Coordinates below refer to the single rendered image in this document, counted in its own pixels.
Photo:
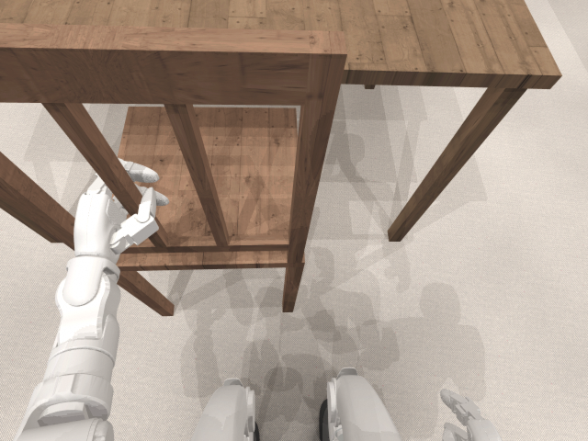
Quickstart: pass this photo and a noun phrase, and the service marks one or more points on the table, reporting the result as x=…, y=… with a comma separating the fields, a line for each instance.
x=459, y=43

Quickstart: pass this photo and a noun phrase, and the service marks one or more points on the robot left forearm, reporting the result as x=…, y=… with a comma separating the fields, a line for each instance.
x=76, y=383

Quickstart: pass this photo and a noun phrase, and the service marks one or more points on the chair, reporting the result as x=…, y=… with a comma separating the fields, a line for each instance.
x=241, y=181

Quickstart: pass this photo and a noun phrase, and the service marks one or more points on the robot right thigh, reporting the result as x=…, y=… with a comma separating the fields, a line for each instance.
x=353, y=403

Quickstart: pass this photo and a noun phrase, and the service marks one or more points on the right robot hand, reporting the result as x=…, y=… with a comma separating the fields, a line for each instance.
x=469, y=414

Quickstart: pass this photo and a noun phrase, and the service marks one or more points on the left robot upper arm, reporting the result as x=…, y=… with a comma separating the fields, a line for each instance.
x=92, y=429

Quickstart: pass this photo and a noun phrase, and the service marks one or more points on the robot right shin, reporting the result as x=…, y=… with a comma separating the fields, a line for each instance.
x=336, y=433

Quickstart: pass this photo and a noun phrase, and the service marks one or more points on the left robot hand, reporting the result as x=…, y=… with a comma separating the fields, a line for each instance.
x=98, y=216

